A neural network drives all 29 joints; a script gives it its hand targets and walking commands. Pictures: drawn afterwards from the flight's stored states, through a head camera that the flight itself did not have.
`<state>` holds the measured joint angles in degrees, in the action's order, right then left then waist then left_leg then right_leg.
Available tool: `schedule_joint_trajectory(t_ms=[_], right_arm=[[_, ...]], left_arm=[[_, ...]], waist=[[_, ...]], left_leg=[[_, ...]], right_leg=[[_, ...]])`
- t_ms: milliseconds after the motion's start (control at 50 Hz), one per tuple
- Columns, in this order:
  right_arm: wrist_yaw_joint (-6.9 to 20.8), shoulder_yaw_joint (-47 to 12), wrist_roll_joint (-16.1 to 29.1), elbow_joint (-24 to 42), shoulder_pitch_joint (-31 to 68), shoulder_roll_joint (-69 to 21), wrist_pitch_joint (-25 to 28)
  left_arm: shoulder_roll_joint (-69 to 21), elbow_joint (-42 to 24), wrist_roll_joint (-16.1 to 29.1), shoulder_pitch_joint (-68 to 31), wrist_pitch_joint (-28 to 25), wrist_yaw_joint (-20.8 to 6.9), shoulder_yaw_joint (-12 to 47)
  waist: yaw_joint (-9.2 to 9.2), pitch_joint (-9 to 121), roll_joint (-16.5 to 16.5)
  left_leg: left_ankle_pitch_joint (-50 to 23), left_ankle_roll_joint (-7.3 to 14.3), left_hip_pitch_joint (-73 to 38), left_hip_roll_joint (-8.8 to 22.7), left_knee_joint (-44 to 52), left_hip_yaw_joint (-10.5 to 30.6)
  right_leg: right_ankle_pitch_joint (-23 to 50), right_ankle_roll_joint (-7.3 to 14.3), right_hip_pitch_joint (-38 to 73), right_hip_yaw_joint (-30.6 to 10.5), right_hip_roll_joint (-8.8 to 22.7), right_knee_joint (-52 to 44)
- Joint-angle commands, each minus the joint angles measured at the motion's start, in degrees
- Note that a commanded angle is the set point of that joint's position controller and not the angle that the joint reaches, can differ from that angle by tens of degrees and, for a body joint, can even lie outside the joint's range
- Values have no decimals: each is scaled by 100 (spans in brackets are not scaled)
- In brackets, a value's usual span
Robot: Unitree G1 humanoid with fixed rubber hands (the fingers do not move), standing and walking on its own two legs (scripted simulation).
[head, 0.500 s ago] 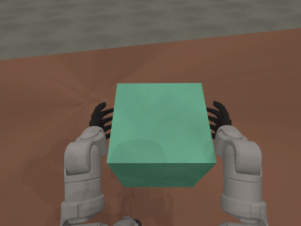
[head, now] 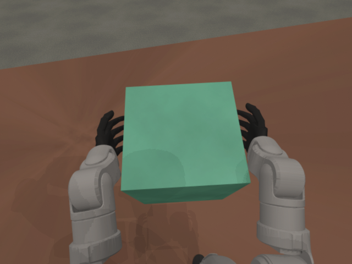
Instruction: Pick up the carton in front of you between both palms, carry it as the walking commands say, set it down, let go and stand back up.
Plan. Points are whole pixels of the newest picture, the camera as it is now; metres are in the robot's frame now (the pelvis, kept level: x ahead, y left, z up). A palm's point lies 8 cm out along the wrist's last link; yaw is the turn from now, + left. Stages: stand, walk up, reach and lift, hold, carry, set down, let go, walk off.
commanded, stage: carry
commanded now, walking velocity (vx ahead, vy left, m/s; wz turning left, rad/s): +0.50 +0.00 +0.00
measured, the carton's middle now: (181, 151) +0.35 -0.01 +0.05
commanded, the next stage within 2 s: none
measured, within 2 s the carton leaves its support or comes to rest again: neither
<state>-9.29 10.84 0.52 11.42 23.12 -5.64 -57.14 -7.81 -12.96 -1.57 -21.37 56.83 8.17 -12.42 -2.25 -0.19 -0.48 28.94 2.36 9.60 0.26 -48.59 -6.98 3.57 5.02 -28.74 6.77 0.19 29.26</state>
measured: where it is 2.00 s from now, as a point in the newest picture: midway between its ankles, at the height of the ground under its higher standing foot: (163, 119)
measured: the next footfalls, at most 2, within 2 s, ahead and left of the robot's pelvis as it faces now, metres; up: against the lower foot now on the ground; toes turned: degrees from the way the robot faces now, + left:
left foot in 0.40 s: +0.42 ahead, +0.10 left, -0.04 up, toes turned +4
right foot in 0.88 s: +0.75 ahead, +0.01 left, -0.08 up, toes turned -3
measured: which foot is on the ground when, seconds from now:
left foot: down 0.00-0.00, up 0.02-0.38, down 0.40-0.88, up 0.90-1.00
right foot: down 0.00-0.40, up 0.42-0.86, down 0.88-1.00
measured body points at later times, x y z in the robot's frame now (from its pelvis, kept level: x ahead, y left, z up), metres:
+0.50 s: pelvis +0.34 +0.05 -0.04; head +0.36 +0.06 +0.41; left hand +0.69 +0.20 +0.05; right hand +0.68 -0.10 +0.05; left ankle +0.39 +0.10 -0.76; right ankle +0.19 -0.07 -0.65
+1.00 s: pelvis +0.67 +0.04 -0.08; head +0.67 +0.04 +0.37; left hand +0.99 +0.22 +0.01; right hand +1.01 -0.09 +0.01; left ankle +0.55 +0.15 -0.69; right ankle +0.71 +0.02 -0.80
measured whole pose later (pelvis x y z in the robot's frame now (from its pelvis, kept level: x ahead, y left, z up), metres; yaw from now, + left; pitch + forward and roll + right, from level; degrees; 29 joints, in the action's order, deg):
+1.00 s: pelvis +0.67 +0.04 -0.08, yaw +2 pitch +3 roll +0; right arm -9.1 12.3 -0.8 1.9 22.3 -5.5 -58.3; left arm -6.1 -1.6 -1.5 -22.2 58.5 9.3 -11.5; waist 2.6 4.0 -0.3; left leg 27.9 3.1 26.4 -1.8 -74.6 -0.4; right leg -7.7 10.8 -24.8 9.0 -4.5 35.4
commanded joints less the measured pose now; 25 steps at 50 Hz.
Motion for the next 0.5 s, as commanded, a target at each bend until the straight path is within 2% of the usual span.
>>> schedule_joint_trajectory(t_ms=[0, 20, 40, 60, 80, 100, 120, 140, 160, 180, 200, 220, 240, 260, 280, 300, 320, 340, 360, 380, 400, 420, 440, 460, 480], right_arm=[[124, -3355, 976, 75, 2626, -3715, -223], [84, -3404, 862, 100, 2633, -3613, -241], [79, -3349, 1017, 319, 3018, -3740, -217], [93, -3199, 836, 145, 3140, -3918, -235], [83, -3234, 809, 283, 3324, -4085, -171], [125, -3241, 855, 165, 3495, -4242, -126], [169, -3113, 654, -416, 2930, -4439, -148], [151, -3129, 458, -254, 2839, -4302, -71], [128, -2986, 446, -232, 2784, -4353, -35], [123, -3108, 423, -109, 2830, -4262, 6], [119, -3007, 290, -152, 2774, -4388, 54], [112, -3150, 420, -68, 2678, -4288, 36], [112, -3241, 471, 30, 2675, -4165, 81], [97, -3144, 371, 164, 2844, -4048, 136], [114, -3154, 430, 222, 2630, -3983, 102], [112, -3226, 385, 91, 2687, -3902, 54], [87, -3023, 329, 129, 2547, -3609, -4], [93, -3047, 382, 43, 2510, -3644, 17], [74, -2873, 311, -183, 2185, -3576, -21], [89, -2901, 315, -310, 2275, -3599, -62], [-2, -2607, -51, -672, 1865, -3123, -110], [-37, -2688, 203, -520, 2101, -3319, -106], [-6, -2909, 306, -149, 2630, -3507, -90], [77, -3082, 548, -156, 2967, -4002, -48], [124, -3189, 676, -195, 2981, -4031, -8]], left_arm=[[-2970, 195, 835, -2541, 212, 44, 3336], [-3261, 147, 996, -2633, 222, 62, 3443], [-3557, 20, 1218, -2894, 211, 21, 3511], [-3761, 39, 1359, -3265, 200, -51, 3679], [-4208, 5, 1585, -3281, 181, -167, 3768], [-4351, -142, 1648, -3766, 113, -241, 3972], [-4402, -326, 1737, -4141, 35, -247, 4108], [-4420, -242, 1687, -3863, 5, -312, 4125], [-4508, -252, 1768, -3925, 3, -345, 4201], [-4440, 10, 1769, -3667, -15, -359, 4175], [-4549, -378, 1924, -4113, -94, -356, 4363], [-4397, -300, 1949, -3823, -111, -342, 4243], [-4397, -144, 1826, -3623, -95, -303, 4134], [-4336, -40, 1764, -3589, -64, -310, 4274], [-4166, -76, 1736, -3546, -83, -287, 4067], [-4035, 225, 1511, -3210, -27, -227, 4021], [-4149, 401, 1575, -3060, 25, -227, 3930], [-4101, 438, 1515, -3178, 37, -188, 3972], [-4136, 219, 1623, -3331, 57, -149, 4096], [-3957, 307, 1472, -3338, 53, -148, 3951], [-3861, 663, 1335, -3178, 173, -86, 3813], [-3845, 504, 1275, -3053, 219, -52, 3746], [-4253, 878, 1296, -3112, 244, -64, 3625], [-4193, 619, 1153, -3433, 139, -37, 3551], [-4323, 631, 1255, -3663, 105, -40, 3564]], waist=[[557, 3320, 1977], [672, 2974, 1502], [732, 2857, 756], [783, 2605, 460], [669, 2525, 138], [569, 2675, 502], [561, 2498, 554], [537, 2406, 532], [599, 2458, 449], [611, 2414, 470], [586, 2315, 413], [724, 2445, 725], [878, 2467, 726], [848, 2386, 478], [951, 2395, 663], [785, 2094, 943], [687, 2204, 870], [459, 2303, 394], [290, 2501, 26], [168, 2595, -402], [55, 3083, -1379], [-230, 3331, -1703], [-96, 2880, -1074], [-267, 2535, -586], [-115, 2452, -506]], left_leg=[[687, -45, 2794, -499, -3378, 602], [552, 116, 3682, -251, -3690, 766], [278, 175, 3845, -53, -3471, 994], [66, 191, 3800, 40, -3144, 896], [-370, 170, 3696, 235, -2636, 933], [-551, 150, 3427, 330, -2180, 1039], [-610, 37, 3123, 363, -1608, 934], [-740, -13, 2826, 208, -1198, 692], [-709, -16, 2859, 143, -735, 597], [-1220, -65, 2780, 172, -316, 537], [-1551, -31, 3016, 205, -12, 640], [-1983, -72, 2962, 139, 563, 418], [-2328, -95, 2752, -81, 1241, 230], [-2778, -101, 2532, -233, 1597, 37], [-2763, -21, 2124, -304, 1656, -14], [-3127, 20, 2008, -136, 1979, 99], [-3424, 171, 1392, -57, 2299, 266], [-4120, 243, 666, -39, 2583, 125], [-4055, 191, -380, -83, 2269, -152], [-4674, 318, -1502, 542, 1642, 440], [-5101, 812, -2330, 2021, 1683, 2974], [-4052, 1718, -2927, 2305, 2094, 4144], [-3819, 1436, -2624, 2130, 2068, 3832], [-3862, 1379, -1673, 1962, 2281, 3492], [-4199, 1132, -1494, 1805, 2218, 3071]], right_leg=[[1711, 1465, 4786, -3592, 2305, -6], [422, 1565, 4740, -3911, 2266, -278], [9, 1446, 4406, -3757, 2162, -334], [624, 1309, 3990, -3489, 1940, -367], [546, 1057, 3542, -2821, 1825, -491], [397, 1024, 3473, -2613, 1742, -359], [716, 782, 3155, -2199, 1493, -357], [669, 832, 2610, -1967, 1400, -557], [1018, 886, 2933, -1973, 1444, -499], [1516, 967, 2859, -1812, 1556, -438], [1758, 951, 3175, -1625, 1529, -281], [2037, 787, 3378, -1394, 1145, -82], [1866, 663, 3468, -956, 930, 1], [1864, 567, 3432, -857, 711, 84], [1814, 623, 3276, -915, 838, 55], [1468, 505, 3026, -800, 852, 173], [1119, 367, 2724, -839, 923, 520], [946, 96, 2450, -521, 783, 1178], [478, -11, 1860, -295, 540, 1851], [-787, -155, 643, -302, 411, 2909], [-3453, -447, -535, -416, -259, 4161], [-3685, -420, -1637, -516, -479, 5383], [-3511, -331, -1950, -763, -115, 5392], [-3242, -342, -1909, -693, 47, 5151], [-2904, -332, -1704, -777, 129, 4592]])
